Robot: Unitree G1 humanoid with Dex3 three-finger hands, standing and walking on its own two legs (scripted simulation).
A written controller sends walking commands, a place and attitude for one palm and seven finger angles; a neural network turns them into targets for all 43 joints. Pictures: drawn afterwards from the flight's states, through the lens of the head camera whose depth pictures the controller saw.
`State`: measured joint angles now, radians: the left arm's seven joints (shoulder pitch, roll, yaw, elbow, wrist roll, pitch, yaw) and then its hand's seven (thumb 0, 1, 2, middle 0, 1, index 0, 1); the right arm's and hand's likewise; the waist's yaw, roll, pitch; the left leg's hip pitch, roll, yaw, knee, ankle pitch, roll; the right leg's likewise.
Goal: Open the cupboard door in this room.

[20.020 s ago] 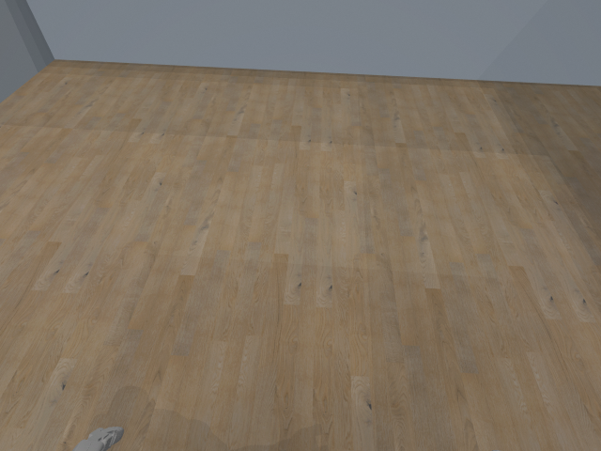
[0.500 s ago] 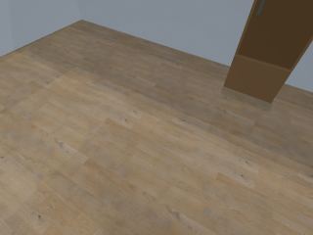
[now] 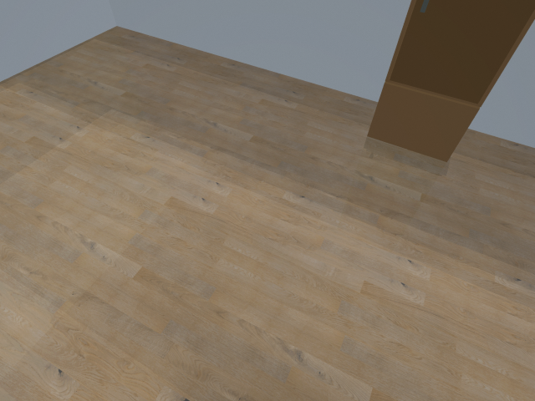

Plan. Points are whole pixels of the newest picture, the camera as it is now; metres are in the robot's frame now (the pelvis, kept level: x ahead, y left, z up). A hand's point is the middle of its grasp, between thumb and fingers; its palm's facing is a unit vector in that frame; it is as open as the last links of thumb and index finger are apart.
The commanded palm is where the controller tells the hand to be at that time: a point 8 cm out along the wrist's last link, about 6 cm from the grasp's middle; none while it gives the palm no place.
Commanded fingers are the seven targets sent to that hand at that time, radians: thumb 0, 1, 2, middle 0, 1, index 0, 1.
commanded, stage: turn or walk to find it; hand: left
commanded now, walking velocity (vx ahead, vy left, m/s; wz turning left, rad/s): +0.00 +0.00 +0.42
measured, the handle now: out of the picture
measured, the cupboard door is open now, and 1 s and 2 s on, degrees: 0 0 0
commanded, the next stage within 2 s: stand and wait in 0.30 s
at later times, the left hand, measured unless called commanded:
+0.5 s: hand out of the picture -0.03 +0.21 -0.20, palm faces +0.21 -0.96 -0.21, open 7.4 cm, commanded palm none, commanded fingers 0.00 0.90 0.90 -0.20 -0.30 -0.20 -0.30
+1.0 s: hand out of the picture +0.01 +0.18 -0.15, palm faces +0.35 -0.89 -0.30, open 7.4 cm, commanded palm none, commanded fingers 0.00 0.90 0.90 -0.20 -0.30 -0.20 -0.30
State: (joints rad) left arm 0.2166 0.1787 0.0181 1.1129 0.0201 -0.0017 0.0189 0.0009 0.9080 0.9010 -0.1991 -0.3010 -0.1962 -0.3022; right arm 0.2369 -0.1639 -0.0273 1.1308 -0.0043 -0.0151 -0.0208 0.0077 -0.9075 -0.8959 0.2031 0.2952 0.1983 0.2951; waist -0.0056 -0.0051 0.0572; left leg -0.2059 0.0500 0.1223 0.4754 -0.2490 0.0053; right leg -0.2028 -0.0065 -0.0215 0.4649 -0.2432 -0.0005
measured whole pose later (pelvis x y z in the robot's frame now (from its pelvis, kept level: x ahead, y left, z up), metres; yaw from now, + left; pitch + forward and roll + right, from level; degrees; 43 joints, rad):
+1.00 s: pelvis -0.01 -0.04 +0.00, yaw +21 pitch +0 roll +2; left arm 0.15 0.18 0.03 0.95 0.02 0.00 0.02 0.00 0.91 0.90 -0.20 -0.30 -0.20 -0.30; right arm 0.20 -0.24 -0.08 1.01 -0.02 0.07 0.01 0.01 -0.90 -0.90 0.20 0.30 0.20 0.30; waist -0.02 0.05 0.07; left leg -0.47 -0.04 -0.04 1.01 -0.45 -0.03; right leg -0.24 -0.06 -0.11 0.55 -0.31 -0.03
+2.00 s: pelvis -0.03 -0.06 +0.00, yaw +45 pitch +0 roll +2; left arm 0.11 0.17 0.02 0.92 0.02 0.01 0.02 0.00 0.91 0.90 -0.20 -0.30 -0.20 -0.30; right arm 0.26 -0.23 -0.08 1.01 -0.01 0.06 0.00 0.01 -0.90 -0.90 0.20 0.30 0.20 0.30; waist -0.04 0.05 0.08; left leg -0.41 -0.07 -0.07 0.89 -0.47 -0.02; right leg -0.26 -0.05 -0.10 0.56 -0.29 -0.04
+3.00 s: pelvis -0.06 -0.09 -0.01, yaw +70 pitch +0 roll +1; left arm 0.09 0.19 0.03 0.93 0.01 0.01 0.02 0.00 0.91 0.90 -0.20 -0.30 -0.20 -0.30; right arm 0.26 -0.22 -0.06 1.00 -0.01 0.05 0.00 0.01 -0.90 -0.90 0.21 0.30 0.20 0.30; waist -0.04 0.05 0.08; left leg -0.32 -0.06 -0.11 0.60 -0.31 -0.01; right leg -0.26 -0.03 -0.07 0.55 -0.26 0.01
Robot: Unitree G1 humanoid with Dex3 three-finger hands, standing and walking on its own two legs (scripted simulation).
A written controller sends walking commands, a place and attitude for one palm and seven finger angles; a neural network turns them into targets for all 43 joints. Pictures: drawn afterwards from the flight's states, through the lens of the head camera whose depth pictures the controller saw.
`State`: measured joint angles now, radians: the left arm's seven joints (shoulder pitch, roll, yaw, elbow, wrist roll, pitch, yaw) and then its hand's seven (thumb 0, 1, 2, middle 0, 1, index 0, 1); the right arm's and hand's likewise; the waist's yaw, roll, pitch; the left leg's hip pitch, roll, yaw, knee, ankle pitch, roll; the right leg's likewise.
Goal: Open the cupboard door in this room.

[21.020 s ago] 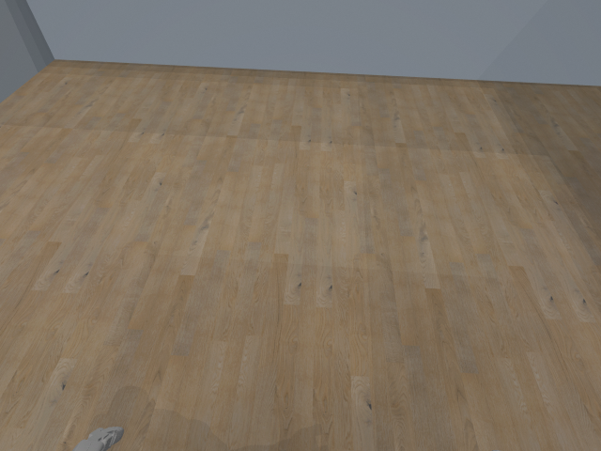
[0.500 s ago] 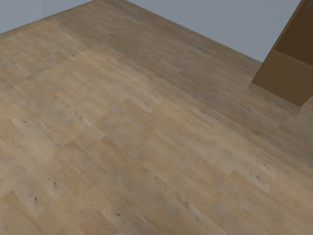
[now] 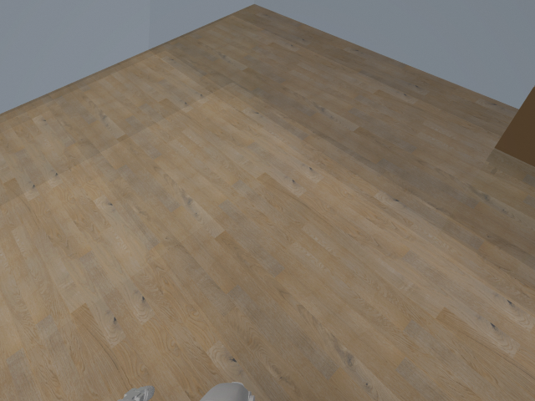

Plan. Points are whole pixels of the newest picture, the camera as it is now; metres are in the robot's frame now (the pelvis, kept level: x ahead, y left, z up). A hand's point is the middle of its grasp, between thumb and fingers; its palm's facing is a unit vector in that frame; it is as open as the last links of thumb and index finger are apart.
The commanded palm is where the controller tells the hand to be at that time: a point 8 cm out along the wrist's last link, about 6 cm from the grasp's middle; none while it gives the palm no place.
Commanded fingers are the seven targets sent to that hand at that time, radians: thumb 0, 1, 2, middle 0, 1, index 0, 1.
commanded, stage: turn or walk to find it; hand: left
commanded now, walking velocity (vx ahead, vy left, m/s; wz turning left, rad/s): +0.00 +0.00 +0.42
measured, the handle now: out of the picture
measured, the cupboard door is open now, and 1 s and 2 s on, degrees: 0 0 0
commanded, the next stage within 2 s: none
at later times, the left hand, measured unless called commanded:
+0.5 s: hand out of the picture -0.06 +0.26 -0.19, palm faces +0.26 -0.94 -0.23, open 7.4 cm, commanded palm none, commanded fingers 0.00 0.90 0.90 -0.20 -0.30 -0.20 -0.30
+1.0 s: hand out of the picture +0.01 +0.21 -0.14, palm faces +0.36 -0.89 -0.28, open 7.4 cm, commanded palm none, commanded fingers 0.00 0.90 0.90 -0.20 -0.30 -0.20 -0.30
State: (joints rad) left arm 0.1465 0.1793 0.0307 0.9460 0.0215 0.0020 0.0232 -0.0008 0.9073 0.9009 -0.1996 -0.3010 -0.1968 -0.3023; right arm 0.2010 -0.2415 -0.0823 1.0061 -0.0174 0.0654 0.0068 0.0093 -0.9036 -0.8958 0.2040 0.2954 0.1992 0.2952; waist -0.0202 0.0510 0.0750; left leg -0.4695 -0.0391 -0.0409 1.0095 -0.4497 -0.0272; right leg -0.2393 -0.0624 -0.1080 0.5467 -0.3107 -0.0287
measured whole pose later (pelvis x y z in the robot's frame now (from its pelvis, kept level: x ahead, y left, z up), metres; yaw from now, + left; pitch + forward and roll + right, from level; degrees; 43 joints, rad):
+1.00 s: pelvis -0.03 -0.01 +0.00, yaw +24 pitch +0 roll +2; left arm 0.11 0.17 0.02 0.92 0.02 0.01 0.02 0.00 0.91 0.90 -0.20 -0.30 -0.20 -0.30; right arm 0.26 -0.23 -0.08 1.01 -0.01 0.06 0.00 0.01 -0.90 -0.90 0.20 0.30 0.20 0.30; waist -0.04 0.05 0.08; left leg -0.41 -0.07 -0.07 0.89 -0.47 -0.02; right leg -0.26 -0.05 -0.10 0.56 -0.29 -0.04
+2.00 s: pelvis -0.07 -0.03 -0.01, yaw +48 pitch +0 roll +1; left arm 0.09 0.19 0.03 0.93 0.01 0.01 0.02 0.00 0.91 0.90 -0.20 -0.30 -0.20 -0.30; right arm 0.26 -0.22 -0.06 1.00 -0.01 0.05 0.00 0.01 -0.90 -0.90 0.21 0.30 0.20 0.30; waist -0.04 0.05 0.08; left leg -0.32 -0.06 -0.11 0.60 -0.31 -0.01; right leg -0.26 -0.03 -0.07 0.55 -0.26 0.01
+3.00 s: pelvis -0.10 -0.10 +0.00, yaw +34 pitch -1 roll +2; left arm 0.18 0.21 0.06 0.95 0.02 0.04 0.00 0.00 0.91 0.90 -0.20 -0.30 -0.20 -0.30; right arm 0.14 -0.26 -0.07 0.97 -0.02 0.07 -0.01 0.01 -0.91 -0.90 0.20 0.30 0.20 0.29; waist 0.02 0.02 0.12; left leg -0.47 0.07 0.01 1.10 -0.37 -0.05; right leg -0.30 0.01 -0.02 0.51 -0.19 -0.06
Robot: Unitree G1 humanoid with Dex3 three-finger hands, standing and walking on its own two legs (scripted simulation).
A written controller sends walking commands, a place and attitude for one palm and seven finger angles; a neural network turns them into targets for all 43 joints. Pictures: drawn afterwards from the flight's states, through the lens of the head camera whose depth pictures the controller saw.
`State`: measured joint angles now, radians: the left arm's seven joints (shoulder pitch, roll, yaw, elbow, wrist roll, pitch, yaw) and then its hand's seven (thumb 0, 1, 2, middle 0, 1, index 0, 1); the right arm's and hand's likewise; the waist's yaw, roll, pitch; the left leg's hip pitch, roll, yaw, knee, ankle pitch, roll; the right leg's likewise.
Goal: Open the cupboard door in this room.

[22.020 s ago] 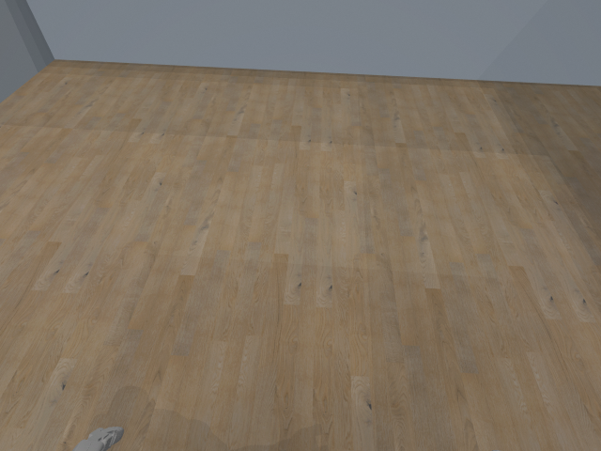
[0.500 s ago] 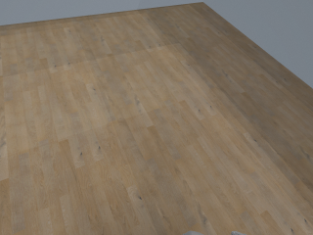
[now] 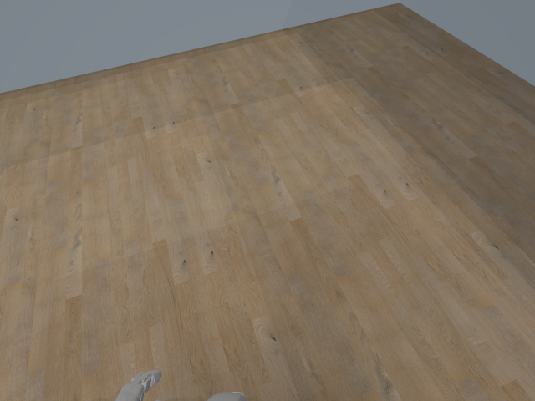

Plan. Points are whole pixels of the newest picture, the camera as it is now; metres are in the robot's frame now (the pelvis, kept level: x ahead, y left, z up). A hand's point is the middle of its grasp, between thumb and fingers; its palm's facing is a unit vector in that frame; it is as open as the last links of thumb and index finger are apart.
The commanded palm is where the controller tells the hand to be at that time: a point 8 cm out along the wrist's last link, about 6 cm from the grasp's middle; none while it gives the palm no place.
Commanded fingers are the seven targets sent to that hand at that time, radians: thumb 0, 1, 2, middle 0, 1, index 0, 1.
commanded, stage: turn or walk to find it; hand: left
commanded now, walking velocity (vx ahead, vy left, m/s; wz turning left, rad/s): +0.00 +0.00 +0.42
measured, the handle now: out of the picture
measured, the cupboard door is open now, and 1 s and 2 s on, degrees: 0 0 0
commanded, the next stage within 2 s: stand and wait in 1.12 s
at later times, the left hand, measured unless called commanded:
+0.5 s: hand out of the picture -0.09 +0.24 -0.19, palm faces +0.29 -0.92 -0.25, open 7.4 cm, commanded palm none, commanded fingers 0.00 0.90 0.90 -0.20 -0.30 -0.20 -0.30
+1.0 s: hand out of the picture -0.01 +0.23 -0.15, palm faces +0.38 -0.88 -0.28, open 7.4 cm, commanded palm none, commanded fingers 0.00 0.90 0.90 -0.20 -0.30 -0.20 -0.30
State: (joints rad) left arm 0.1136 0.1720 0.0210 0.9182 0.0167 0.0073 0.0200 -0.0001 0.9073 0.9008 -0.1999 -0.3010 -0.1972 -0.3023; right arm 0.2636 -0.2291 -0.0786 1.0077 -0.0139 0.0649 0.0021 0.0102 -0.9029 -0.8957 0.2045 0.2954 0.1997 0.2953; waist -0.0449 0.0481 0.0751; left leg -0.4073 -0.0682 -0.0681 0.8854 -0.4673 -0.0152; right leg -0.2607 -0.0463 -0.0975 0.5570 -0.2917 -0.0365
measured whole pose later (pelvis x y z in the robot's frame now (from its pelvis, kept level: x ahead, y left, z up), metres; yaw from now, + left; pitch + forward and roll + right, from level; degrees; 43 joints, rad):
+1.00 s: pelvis -0.05 +0.00 +0.00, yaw +24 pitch +0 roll +1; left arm 0.09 0.19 0.03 0.93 0.01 0.01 0.02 0.00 0.91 0.90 -0.20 -0.30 -0.20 -0.30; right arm 0.26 -0.22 -0.06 1.00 -0.01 0.05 0.00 0.01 -0.90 -0.90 0.21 0.30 0.20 0.30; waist -0.04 0.05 0.08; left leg -0.32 -0.06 -0.11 0.60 -0.31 -0.01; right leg -0.26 -0.03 -0.07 0.55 -0.26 0.01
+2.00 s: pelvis -0.10 -0.05 +0.00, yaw +10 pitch -1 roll +2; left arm 0.18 0.21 0.06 0.95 0.02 0.04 0.00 0.00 0.91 0.90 -0.20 -0.30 -0.20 -0.30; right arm 0.14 -0.26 -0.07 0.97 -0.02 0.07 -0.01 0.01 -0.91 -0.90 0.20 0.30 0.20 0.29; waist 0.02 0.02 0.12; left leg -0.47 0.07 0.01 1.10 -0.37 -0.05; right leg -0.30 0.01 -0.02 0.51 -0.19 -0.06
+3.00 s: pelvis -0.14 -0.07 +0.01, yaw -20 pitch +0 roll +2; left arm 0.19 0.19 0.04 0.94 0.02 0.02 0.00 0.00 0.90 0.90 -0.20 -0.30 -0.20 -0.30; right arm 0.14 -0.25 -0.07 0.94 -0.02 0.06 -0.01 0.01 -0.90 -0.90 0.20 0.30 0.20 0.29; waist 0.01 0.02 0.09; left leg -0.49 0.08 -0.01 1.06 -0.36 -0.08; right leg -0.26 0.05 0.02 0.47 -0.22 -0.07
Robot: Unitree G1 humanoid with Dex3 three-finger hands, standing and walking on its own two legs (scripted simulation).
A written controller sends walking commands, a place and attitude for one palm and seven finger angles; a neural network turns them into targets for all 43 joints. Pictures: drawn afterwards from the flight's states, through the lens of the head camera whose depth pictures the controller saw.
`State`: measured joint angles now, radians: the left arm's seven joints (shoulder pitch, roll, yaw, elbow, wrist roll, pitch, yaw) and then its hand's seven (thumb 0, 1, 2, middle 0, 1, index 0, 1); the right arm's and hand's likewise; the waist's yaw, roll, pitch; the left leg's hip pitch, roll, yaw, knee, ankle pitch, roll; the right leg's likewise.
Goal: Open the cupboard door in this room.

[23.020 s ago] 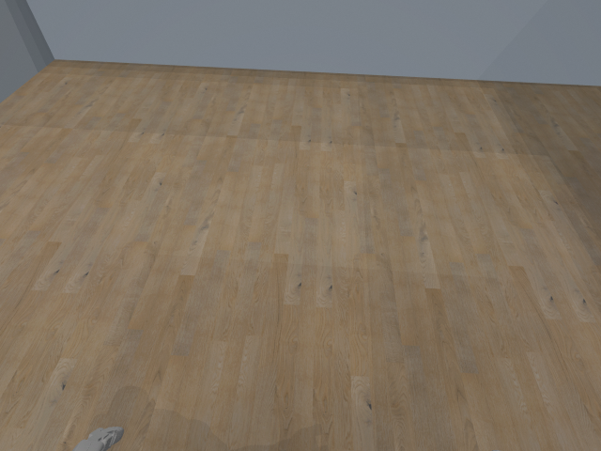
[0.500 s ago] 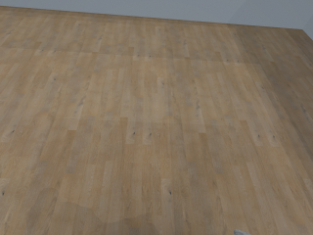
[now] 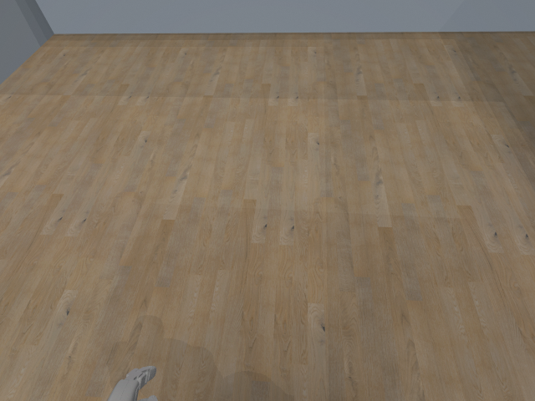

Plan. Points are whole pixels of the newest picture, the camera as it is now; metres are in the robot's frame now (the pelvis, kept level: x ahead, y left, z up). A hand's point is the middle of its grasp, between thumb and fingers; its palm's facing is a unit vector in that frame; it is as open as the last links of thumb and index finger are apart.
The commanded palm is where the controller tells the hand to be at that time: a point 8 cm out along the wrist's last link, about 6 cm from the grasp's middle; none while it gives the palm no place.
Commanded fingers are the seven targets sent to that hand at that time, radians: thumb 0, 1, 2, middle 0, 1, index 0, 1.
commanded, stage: turn or walk to find it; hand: left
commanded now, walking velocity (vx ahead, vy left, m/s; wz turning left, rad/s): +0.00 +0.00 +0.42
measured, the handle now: out of the picture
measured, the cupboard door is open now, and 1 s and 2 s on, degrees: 0 0 0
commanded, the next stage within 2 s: stand and wait in 0.12 s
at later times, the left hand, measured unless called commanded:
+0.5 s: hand out of the picture -0.06 +0.20 -0.18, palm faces +0.10 -0.98 -0.19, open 7.4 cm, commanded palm none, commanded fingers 0.00 0.90 0.90 -0.20 -0.30 -0.20 -0.30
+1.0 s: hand out of the picture +0.05 +0.17 -0.15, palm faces -0.20 -0.94 -0.28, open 7.4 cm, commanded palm none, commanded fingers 0.00 0.90 0.90 -0.20 -0.30 -0.20 -0.30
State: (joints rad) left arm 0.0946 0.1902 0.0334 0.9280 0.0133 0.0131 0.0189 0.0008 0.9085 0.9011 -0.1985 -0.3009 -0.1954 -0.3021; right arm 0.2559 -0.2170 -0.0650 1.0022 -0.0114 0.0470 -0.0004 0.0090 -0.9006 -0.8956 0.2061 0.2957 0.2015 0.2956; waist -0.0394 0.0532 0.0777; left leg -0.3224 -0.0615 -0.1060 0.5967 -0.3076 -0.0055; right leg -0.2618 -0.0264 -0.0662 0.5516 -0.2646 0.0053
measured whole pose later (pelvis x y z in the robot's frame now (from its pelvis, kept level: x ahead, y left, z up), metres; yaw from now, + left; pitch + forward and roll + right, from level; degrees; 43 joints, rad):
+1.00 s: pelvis -0.07 -0.02 +0.01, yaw -15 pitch -1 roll +2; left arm 0.18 0.21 0.06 0.95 0.02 0.04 0.00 0.00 0.91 0.90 -0.20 -0.30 -0.20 -0.30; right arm 0.14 -0.26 -0.07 0.97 -0.02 0.07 -0.01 0.01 -0.91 -0.90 0.20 0.30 0.20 0.29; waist 0.02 0.02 0.12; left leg -0.47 0.07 0.01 1.10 -0.37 -0.05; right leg -0.30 0.01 -0.02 0.51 -0.19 -0.06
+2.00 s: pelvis -0.11 -0.02 +0.01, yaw -45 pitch +0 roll +2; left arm 0.19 0.19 0.04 0.94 0.02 0.02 0.00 0.00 0.90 0.90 -0.20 -0.30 -0.20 -0.30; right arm 0.14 -0.25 -0.07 0.94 -0.02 0.06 -0.01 0.01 -0.90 -0.90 0.20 0.30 0.20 0.29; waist 0.01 0.02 0.09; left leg -0.49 0.08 -0.01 1.06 -0.36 -0.08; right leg -0.26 0.05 0.02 0.47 -0.22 -0.07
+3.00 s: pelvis -0.12 -0.04 +0.02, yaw -74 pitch +0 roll +1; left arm 0.27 0.18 0.04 0.98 0.02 -0.03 -0.02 0.00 0.90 0.90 -0.20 -0.30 -0.20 -0.30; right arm 0.20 -0.26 -0.07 0.95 -0.03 0.03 0.02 0.01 -0.91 -0.90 0.20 0.30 0.20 0.29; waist 0.01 0.03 0.05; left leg -0.55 0.12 0.03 1.03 -0.25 -0.09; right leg -0.15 0.04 0.01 0.38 -0.24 -0.07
